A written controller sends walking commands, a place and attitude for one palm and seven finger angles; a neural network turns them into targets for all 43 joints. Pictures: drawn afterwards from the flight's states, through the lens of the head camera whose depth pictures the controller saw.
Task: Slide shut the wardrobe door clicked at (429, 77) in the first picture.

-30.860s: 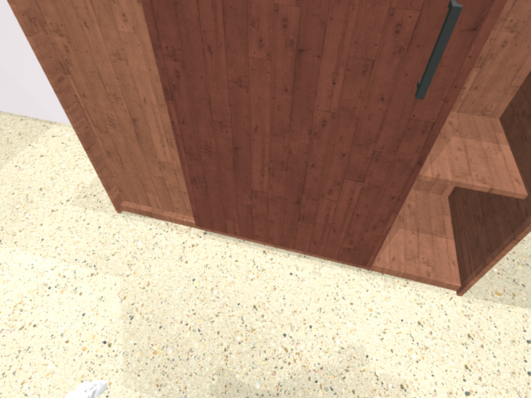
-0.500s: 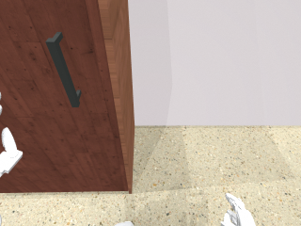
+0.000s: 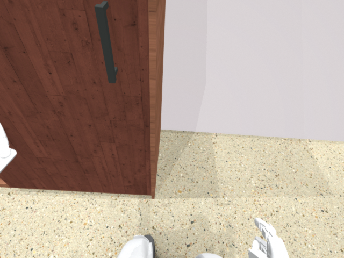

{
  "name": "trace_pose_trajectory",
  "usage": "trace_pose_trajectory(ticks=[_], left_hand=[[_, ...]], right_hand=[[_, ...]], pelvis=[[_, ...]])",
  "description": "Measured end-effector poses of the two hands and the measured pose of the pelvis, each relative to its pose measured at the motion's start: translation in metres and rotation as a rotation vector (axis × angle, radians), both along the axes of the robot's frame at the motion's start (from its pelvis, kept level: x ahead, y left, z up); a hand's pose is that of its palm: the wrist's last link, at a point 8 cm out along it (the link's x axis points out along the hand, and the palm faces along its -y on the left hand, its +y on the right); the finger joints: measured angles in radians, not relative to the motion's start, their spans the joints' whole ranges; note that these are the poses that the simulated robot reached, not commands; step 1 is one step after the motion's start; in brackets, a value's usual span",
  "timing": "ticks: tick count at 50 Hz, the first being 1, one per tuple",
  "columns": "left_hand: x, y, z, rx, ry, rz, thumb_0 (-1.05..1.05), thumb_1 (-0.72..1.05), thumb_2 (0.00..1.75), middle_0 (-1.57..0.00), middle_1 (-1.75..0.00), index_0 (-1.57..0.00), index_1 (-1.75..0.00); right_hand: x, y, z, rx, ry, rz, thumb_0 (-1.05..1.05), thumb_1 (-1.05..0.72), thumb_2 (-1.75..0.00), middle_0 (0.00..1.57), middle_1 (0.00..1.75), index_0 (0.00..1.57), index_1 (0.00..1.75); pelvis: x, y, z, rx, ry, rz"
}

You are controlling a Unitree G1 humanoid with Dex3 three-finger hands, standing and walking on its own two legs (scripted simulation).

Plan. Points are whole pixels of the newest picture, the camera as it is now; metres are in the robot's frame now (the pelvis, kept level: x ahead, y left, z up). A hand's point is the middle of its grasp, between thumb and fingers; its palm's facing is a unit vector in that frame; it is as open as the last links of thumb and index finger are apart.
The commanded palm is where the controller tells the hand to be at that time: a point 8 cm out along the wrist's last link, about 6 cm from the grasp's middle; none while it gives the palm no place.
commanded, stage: stop stepping back and stand still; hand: left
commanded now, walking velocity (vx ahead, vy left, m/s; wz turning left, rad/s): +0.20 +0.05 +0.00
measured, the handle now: (108, 45) +0.55 +0.19 +0.22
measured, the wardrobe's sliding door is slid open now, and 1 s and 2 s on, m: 0.00 0.00 0.00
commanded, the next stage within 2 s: let the arm hang, fingers relaxed in 0.72 s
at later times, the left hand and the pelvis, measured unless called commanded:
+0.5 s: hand out of the picture +0.12 +0.29 +0.21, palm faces +0.35 -0.85 -0.39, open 7.4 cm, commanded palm +0.07 +0.34 +0.22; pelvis -0.10 +0.05 +0.05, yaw -5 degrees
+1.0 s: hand out of the picture +0.12 +0.26 -0.06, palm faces -0.08 -0.93 -0.35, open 7.4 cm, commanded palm none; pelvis -0.09 +0.06 +0.02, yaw -7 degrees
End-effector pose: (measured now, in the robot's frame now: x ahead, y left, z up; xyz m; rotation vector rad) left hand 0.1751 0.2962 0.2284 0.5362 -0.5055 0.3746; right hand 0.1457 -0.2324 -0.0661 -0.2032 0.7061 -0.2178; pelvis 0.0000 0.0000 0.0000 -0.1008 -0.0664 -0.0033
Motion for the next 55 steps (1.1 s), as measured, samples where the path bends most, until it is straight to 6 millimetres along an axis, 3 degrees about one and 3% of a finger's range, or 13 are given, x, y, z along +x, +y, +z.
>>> trace_pose_trajectory(ticks=[6,10,16,23,28,34,41,42,44,46,48,51,55], left_hand=[[-0.075,0.01,-0.004,-0.025,0.07,0.091,0.01,0.88,0.9,-0.22,-0.3,-0.21,-0.3],[-0.099,0.028,-0.002,-0.118,0.082,0.135,0.01,0.88,0.9,-0.22,-0.3,-0.21,-0.3],[-0.09,0.06,-0.02,-0.2,0.102,0.148,0.01,0.88,0.9,-0.21,-0.3,-0.21,-0.3],[-0.088,0.042,-0.01,-0.127,0.194,-0.009,0.01,0.89,0.9,-0.21,-0.3,-0.21,-0.3],[-0.091,0.034,-0.001,-0.044,0.229,-0.036,0.01,0.89,0.9,-0.21,-0.3,-0.21,-0.3],[-0.088,0.034,-0.009,-0.05,0.236,0.015,0.01,0.88,0.9,-0.22,-0.3,-0.21,-0.3],[-0.072,0.033,-0.02,-0.119,0.19,-0.032,0.01,0.88,0.9,-0.22,-0.3,-0.21,-0.3],[-0.066,0.034,-0.028,-0.098,0.215,-0.048,0.01,0.88,0.9,-0.21,-0.3,-0.21,-0.3],[-0.045,0.039,-0.072,-0.117,0.406,-0.059,0.0,0.89,0.9,-0.21,-0.3,-0.21,-0.3],[-0.033,0.038,-0.135,-0.194,0.684,-0.038,0.0,0.89,0.9,-0.2,-0.3,-0.2,-0.3],[-0.04,0.028,-0.2,-0.261,0.966,-0.021,0.0,0.9,0.9,-0.2,-0.3,-0.2,-0.3],[-0.083,-0.001,-0.278,-0.329,1.32,-0.023,0.0,0.9,0.9,-0.2,-0.3,-0.2,-0.3],[-0.159,-0.036,-0.328,-0.467,1.638,-0.008,0.0,0.93,0.9,-0.21,-0.3,-0.2,-0.3]], right_hand=[[-0.028,0.017,-0.004,0.032,0.02,0.095,0.01,-0.9,-0.9,0.21,0.3,0.2,0.3],[-0.054,0.028,0.015,-0.004,0.07,0.115,0.01,-0.9,-0.9,0.21,0.3,0.2,0.3],[-0.072,0.036,0.036,-0.058,-0.006,0.068,0.01,-0.9,-0.9,0.21,0.3,0.2,0.3],[-0.105,0.05,0.058,-0.014,-0.069,-0.009,0.01,-0.9,-0.9,0.21,0.3,0.2,0.3],[-0.13,0.046,0.045,0.015,-0.006,-0.056,0.01,-0.9,-0.9,0.21,0.3,0.2,0.3],[-0.153,0.028,0.011,0.022,0.11,-0.09,0.01,-0.9,-0.9,0.21,0.3,0.2,0.3],[-0.159,0.02,0.011,-0.038,0.139,-0.135,0.01,-0.9,-0.9,0.2,0.3,0.2,0.3],[-0.157,0.02,0.01,-0.035,0.134,-0.122,0.01,-0.9,-0.9,0.2,0.3,0.2,0.3],[-0.153,0.019,0.0,-0.019,0.164,-0.087,0.01,-0.9,-0.9,0.2,0.3,0.2,0.3],[-0.152,0.02,-0.009,-0.004,0.2,-0.067,0.01,-0.9,-0.9,0.2,0.3,0.2,0.3],[-0.153,0.023,-0.016,0.013,0.227,-0.056,0.01,-0.9,-0.9,0.2,0.3,0.2,0.3],[-0.161,0.028,-0.023,0.051,0.27,-0.068,0.01,-0.9,-0.9,0.2,0.3,0.2,0.3],[-0.187,0.038,-0.023,0.083,0.408,-0.097,0.0,-0.91,-0.9,0.2,0.3,0.2,0.3]], pelvis=[[-0.04,0.006,0.003,0.077,0.019,0.003],[-0.05,0.018,0.027,0.097,0.029,-0.011],[-0.075,0.044,0.029,0.095,0.04,-0.015],[-0.096,0.052,0.044,0.079,0.034,-0.082],[-0.1,0.048,0.044,0.075,0.052,-0.095],[-0.102,0.047,0.032,0.082,0.041,-0.115],[-0.09,0.056,0.027,0.074,0.012,-0.114],[-0.088,0.059,0.025,0.077,0.02,-0.115],[-0.087,0.064,0.022,0.089,0.044,-0.115],[-0.088,0.067,0.021,0.101,0.06,-0.108],[-0.09,0.066,0.02,0.117,0.062,-0.106],[-0.094,0.062,0.02,0.131,0.046,-0.114],[-0.091,0.059,0.031,0.11,0.045,-0.106]])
